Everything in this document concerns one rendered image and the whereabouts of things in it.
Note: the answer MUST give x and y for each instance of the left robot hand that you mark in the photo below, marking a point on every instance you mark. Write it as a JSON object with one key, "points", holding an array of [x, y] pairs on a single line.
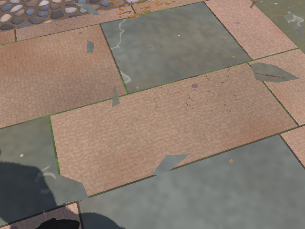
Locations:
{"points": [[59, 224]]}

